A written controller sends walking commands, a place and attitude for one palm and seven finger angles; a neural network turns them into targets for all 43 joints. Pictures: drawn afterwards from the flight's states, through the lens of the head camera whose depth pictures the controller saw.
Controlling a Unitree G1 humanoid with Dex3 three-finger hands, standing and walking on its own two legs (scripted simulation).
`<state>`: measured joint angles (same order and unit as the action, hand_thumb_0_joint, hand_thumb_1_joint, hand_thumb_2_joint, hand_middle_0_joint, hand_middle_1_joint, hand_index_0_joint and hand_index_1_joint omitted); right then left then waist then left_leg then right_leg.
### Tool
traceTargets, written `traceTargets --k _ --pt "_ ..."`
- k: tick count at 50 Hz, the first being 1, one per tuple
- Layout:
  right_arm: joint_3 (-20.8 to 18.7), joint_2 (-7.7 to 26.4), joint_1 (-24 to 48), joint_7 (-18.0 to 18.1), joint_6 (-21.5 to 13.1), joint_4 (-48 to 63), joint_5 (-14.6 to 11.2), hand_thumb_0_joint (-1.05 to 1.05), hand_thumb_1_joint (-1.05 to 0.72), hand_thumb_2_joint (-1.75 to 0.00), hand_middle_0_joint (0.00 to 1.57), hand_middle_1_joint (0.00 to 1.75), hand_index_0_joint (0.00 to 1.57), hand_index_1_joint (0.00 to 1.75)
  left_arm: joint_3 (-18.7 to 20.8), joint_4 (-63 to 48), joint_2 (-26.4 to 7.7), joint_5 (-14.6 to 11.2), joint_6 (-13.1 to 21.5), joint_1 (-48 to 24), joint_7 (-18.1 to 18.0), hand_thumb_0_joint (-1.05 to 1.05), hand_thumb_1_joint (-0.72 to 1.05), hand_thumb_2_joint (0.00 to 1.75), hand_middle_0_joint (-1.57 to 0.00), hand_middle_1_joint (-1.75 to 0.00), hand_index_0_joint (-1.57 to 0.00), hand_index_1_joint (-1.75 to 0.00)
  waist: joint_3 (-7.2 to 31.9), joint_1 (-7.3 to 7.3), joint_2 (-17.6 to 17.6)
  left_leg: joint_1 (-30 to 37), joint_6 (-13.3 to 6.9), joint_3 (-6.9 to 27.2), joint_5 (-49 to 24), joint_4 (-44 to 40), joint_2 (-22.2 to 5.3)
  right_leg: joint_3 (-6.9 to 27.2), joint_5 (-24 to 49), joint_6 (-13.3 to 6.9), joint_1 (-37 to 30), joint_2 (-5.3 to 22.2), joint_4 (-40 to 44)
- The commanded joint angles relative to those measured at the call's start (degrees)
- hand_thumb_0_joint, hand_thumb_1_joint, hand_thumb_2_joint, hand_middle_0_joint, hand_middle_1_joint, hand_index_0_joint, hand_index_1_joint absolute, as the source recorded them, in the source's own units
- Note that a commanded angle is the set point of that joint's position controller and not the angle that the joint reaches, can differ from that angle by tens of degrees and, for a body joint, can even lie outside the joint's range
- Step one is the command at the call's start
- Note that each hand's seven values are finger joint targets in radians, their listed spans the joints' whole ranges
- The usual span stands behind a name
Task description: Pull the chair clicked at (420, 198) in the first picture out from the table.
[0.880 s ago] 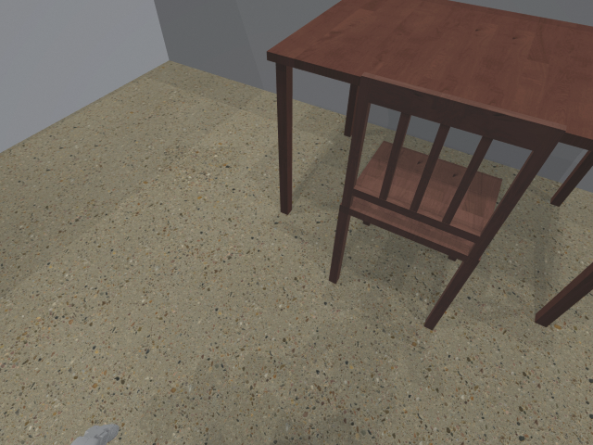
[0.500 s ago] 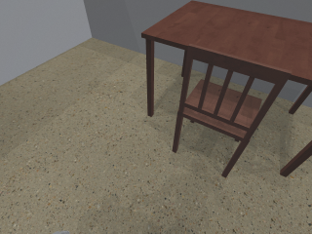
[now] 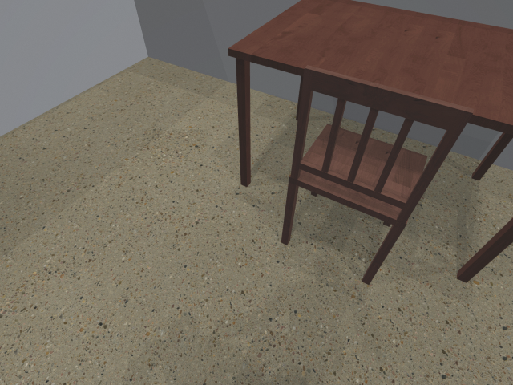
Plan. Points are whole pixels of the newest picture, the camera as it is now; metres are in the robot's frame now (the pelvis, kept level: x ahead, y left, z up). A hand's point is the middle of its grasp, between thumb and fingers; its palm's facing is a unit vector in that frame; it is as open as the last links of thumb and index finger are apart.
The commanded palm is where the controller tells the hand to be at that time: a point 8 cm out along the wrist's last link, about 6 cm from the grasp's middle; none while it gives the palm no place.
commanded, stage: look at it before walking up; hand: left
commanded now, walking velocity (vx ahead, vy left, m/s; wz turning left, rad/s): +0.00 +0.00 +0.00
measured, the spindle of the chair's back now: (361, 147) +0.78 -0.27 -0.11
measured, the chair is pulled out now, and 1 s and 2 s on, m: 0.00 0.00 0.00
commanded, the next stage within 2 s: turn to face it in 0.56 s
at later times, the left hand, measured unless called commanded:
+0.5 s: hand out of the picture +0.08 +0.25 -0.15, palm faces -0.02 -0.94 -0.34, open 7.4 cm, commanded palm none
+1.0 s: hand out of the picture +0.07 +0.21 -0.18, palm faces -0.12 -0.96 -0.26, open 7.4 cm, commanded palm none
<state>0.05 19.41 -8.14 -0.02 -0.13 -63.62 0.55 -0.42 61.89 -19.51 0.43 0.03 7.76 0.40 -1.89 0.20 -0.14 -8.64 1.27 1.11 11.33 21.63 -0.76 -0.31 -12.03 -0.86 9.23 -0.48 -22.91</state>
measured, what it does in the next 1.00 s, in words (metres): stands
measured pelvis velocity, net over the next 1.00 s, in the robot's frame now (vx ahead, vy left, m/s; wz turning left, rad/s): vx -0.01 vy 0.00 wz -0.12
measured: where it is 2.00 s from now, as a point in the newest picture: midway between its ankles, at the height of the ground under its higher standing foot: outside the picture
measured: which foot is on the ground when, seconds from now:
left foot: down 0.00-1.00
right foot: down 0.00-1.00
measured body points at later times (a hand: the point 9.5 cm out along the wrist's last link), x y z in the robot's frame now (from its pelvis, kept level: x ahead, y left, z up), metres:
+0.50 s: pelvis +0.01 +0.00 +0.00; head +0.01 +0.00 +0.45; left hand +0.08 +0.30 -0.13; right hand +0.09 -0.30 -0.13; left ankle +0.01 +0.13 -0.74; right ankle +0.01 -0.11 -0.74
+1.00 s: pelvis -0.01 +0.00 -0.01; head +0.02 +0.00 +0.44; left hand +0.08 +0.26 -0.16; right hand +0.05 -0.27 -0.15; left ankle +0.01 +0.13 -0.74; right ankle +0.01 -0.11 -0.74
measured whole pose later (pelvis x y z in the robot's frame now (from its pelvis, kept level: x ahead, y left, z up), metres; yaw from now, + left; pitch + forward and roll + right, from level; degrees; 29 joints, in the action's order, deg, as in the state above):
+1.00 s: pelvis -0.01 +0.00 -0.01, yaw -7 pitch +0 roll +0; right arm -1.6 14.2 -8.6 1.3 1.6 -56.5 0.5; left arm 1.2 56.2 -15.2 1.0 -3.5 11.7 0.7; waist -3.1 -0.4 0.5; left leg -14.1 1.5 -5.0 17.0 31.5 -3.5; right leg 5.7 -15.0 -1.0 17.2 -3.4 -32.6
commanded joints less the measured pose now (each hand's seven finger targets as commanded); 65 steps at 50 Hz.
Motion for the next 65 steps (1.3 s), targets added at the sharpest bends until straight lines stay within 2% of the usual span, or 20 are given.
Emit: traceTargets --k 1,6,34,36,39,49,52,53,54,55,56,57,58,59,60,61,62,63,64,65 --pt "-1.98 11.65 3.1 0.67 -1.77 3.81 0.06 0.0 -0.9 -0.9 0.2 0.3 0.2 0.3 2.76 -3.89 -12.09 0.16 1.65 -2.49 -1.06 0.0 0.9 0.9 -0.2 -0.3 -0.2 -0.3 3.24 -0.33 0.2 -0.71 -2.54 4.96 -3.99 -3.41 -5.3 7.27 2.52 -1.39 -0.36 7.35 4.87" --pt "-1.95 11.64 3.2 0.72 -1.92 3.94 -0.02 0.0 -0.9 -0.9 0.2 0.3 0.2 0.3 2.78 -4.09 -12.0 0.16 1.74 -2.59 -1.09 0.0 0.9 0.9 -0.2 -0.3 -0.2 -0.3 4.21 -0.33 0.1 -0.08 -2.53 4.87 -6.19 -3.28 -5.58 6.7 5.91 -1.34 -1.41 7.47 4.31" --pt "-1.91 11.83 4.25 0.9 -1.86 3.78 -0.09 0.0 -0.9 -0.9 0.2 0.3 0.2 0.3 2.77 -3.38 -12.14 0.13 1.85 -2.29 -1.11 0.0 0.9 0.9 -0.2 -0.3 -0.2 -0.3 4.47 -0.36 0.08 2.24 -2.3 4.45 -9.11 -4.07 -5.85 6.35 10.67 -1.2 -2.75 7.68 4.9" --pt "-2.15 11.87 3.74 1.09 -1.82 3.97 -0.06 0.0 -0.9 -0.9 0.2 0.3 0.2 0.3 3.01 -3.92 -12.36 0.21 1.64 -2.37 -1.03 0.0 0.9 0.9 -0.2 -0.3 -0.2 -0.3 4.3 -0.25 0.11 3.03 -2.2 3.49 -9.32 -2.89 -6.16 7.38 12.51 -1.59 -1.63 7.31 4.43" --pt "-1.43 4.88 0.0 1.44 -0.64 4.26 0.08 0.0 -0.9 -0.9 0.2 0.3 0.2 0.3 2.35 -4.11 -6.1 0.22 -0.29 1.02 -1.31 0.0 0.9 0.9 -0.2 -0.3 -0.2 -0.3 3.75 0.1 0.91 2.15 -0.92 0.2 -8.76 0.6 -6.36 8.78 16.12 -0.98 1.0 7.07 0.97" --pt "-4.08 4.0 -1.91 1.9 0.59 11.25 0.14 0.0 -0.9 -0.9 0.2 0.3 0.2 0.3 4.62 -11.52 -5.56 0.87 -2.12 3.23 -0.49 0.0 0.9 0.9 -0.2 -0.3 -0.2 -0.3 3.13 0.48 1.6 -2.49 -1.73 -1.78 5.01 7.91 -7.67 15.22 7.57 -2.46 12.91 5.11 -5.36" --pt "-4.71 4.21 -2.23 1.83 0.41 11.97 0.26 0.0 -0.9 -0.9 0.2 0.3 0.2 0.3 4.73 -13.03 -3.84 0.87 -2.22 3.11 -0.24 0.0 0.9 0.9 -0.2 -0.3 -0.2 -0.3 3.19 0.42 -2.79 -2.27 -3.24 0.79 7.54 4.69 -11.01 12.0 3.94 -1.19 16.6 1.66 -10.92" --pt "-5.1 4.95 -1.79 1.83 0.28 12.29 0.31 0.0 -0.9 -0.9 0.2 0.3 0.2 0.3 4.7 -13.34 -2.69 0.81 -2.23 3.68 -0.09 0.0 0.9 0.9 -0.2 -0.3 -0.2 -0.3 3.37 0.16 -6.09 -2.59 -4.69 3.16 7.18 1.94 -14.0 9.06 2.9 -0.36 16.97 -0.52 -16.35" --pt "-5.51 5.77 -0.9 1.82 -0.06 12.61 0.31 0.0 -0.9 -0.9 0.2 0.3 0.2 0.3 4.82 -13.33 -1.06 0.72 -2.31 4.55 0.1 0.0 0.9 0.9 -0.2 -0.3 -0.2 -0.3 3.7 -0.55 -11.54 -3.99 -7.32 5.87 3.16 -1.45 -18.88 4.22 -3.6 0.74 16.06 -1.97 -24.84" --pt "-5.62 5.45 -0.4 1.79 -0.38 12.81 0.37 0.0 -0.9 -0.9 0.2 0.3 0.2 0.3 5.0 -13.69 -0.46 0.86 -2.5 4.68 0.2 0.0 0.9 0.9 -0.2 -0.3 -0.2 -0.3 3.55 -0.67 -13.43 -4.63 -9.99 6.24 -3.14 -2.7 -22.12 0.99 -13.42 1.83 15.97 -0.84 -31.59" --pt "-5.53 4.82 -0.08 1.86 -0.58 13.26 0.45 0.0 -0.9 -0.9 0.2 0.3 0.2 0.3 5.24 -14.04 -0.12 0.84 -2.54 4.58 0.28 0.0 0.9 0.9 -0.2 -0.3 -0.2 -0.3 3.7 -0.87 -11.51 -5.21 -11.23 5.4 -7.62 -1.68 -23.07 1.25 -17.07 1.88 15.32 1.12 -33.02" --pt "-5.64 4.71 1.25 1.97 -0.55 13.43 0.77 0.0 -0.9 -0.9 0.2 0.3 0.2 0.3 5.43 -13.97 0.81 0.73 -2.38 5.64 0.44 0.0 0.9 0.9 -0.2 -0.3 -0.2 -0.3 2.96 -2.06 -10.0 -6.82 -10.25 2.18 -11.27 1.44 -22.39 1.36 -17.01 1.49 12.26 2.76 -29.04" --pt "-5.7 4.69 2.01 1.94 -0.27 13.42 1.04 0.0 -0.9 -0.9 0.2 0.3 0.2 0.3 5.41 -13.1 1.61 0.68 -2.01 8.69 0.53 0.0 0.9 0.9 -0.2 -0.3 -0.2 -0.3 3.48 -3.49 -8.57 -7.19 -7.77 -1.83 -12.22 6.92 -19.93 -0.1 -13.26 1.27 8.17 2.56 -21.72" --pt "-5.61 4.17 1.4 1.74 0.13 13.13 0.87 0.0 -0.9 -0.9 0.2 0.3 0.2 0.3 5.64 -11.89 0.98 0.87 -1.39 12.07 0.46 0.0 0.9 0.9 -0.2 -0.3 -0.2 -0.3 4.26 -4.6 -4.36 -9.63 -4.32 -6.15 -9.18 16.24 -15.99 -0.96 -3.53 1.16 2.36 1.86 -11.03" --pt "-5.02 0.12 -1.47 1.37 0.75 13.77 0.3 0.0 -0.9 -0.9 0.2 0.3 0.2 0.3 6.58 -11.64 -4.7 1.61 -0.24 13.77 -0.29 0.0 0.9 0.9 -0.2 -0.3 -0.2 -0.3 3.71 -4.23 14.07 -20.33 0.88 -11.07 9.03 32.89 -7.06 17.75 11.67 -2.07 -2.76 12.4 1.66" --pt "-4.34 -2.03 -0.56 1.34 1.04 15.6 0.05 0.0 -0.9 -0.9 0.2 0.3 0.2 0.3 6.71 -11.87 -8.5 0.94 0.07 14.23 -1.08 0.0 0.9 0.9 -0.2 -0.3 -0.2 -0.3 3.39 -3.77 18.91 -26.34 2.38 -5.19 23.11 42.11 -2.54 32.18 25.35 -8.58 0.16 22.53 5.47" --pt "-4.66 -0.88 0.68 1.68 1.31 15.24 0.03 0.0 -0.9 -0.9 0.2 0.3 0.2 0.3 6.71 -12.29 -6.82 0.8 -0.43 13.82 -1.55 0.0 0.9 0.9 -0.2 -0.3 -0.2 -0.3 4.07 -3.95 10.81 -24.74 1.57 0.43 20.49 44.41 -3.3 29.74 15.79 -10.99 2.09 20.43 5.82" --pt "-4.67 -1.26 1.34 1.57 1.29 14.65 0.1 0.0 -0.9 -0.9 0.2 0.3 0.2 0.3 6.74 -12.61 -6.11 0.99 -0.55 10.41 -1.67 0.0 0.9 0.9 -0.2 -0.3 -0.2 -0.3 2.39 -2.81 10.39 -25.89 1.45 0.88 18.16 46.14 -3.65 30.26 8.29 -11.54 4.17 18.79 6.12" --pt "-4.79 -0.86 1.13 1.44 1.35 13.93 0.4 0.0 -0.9 -0.9 0.2 0.3 0.2 0.3 6.25 -13.35 -4.41 0.9 -0.62 7.88 -1.67 0.0 0.9 0.9 -0.2 -0.3 -0.2 -0.3 0.79 -1.94 7.89 -25.08 1.54 1.35 14.45 46.2 -4.24 27.33 5.44 -11.02 6.18 16.69 6.19" --pt "-4.73 -1.26 -0.39 1.32 1.33 13.01 0.63 0.0 -0.9 -0.9 0.2 0.3 0.2 0.3 5.98 -13.54 -3.25 0.88 -0.53 6.24 -1.61 0.0 0.9 0.9 -0.2 -0.3 -0.2 -0.3 1.49 -0.66 6.19 -23.63 1.77 0.76 11.78 45.05 -4.08 23.9 6.58 -10.13 6.18 14.43 5.34"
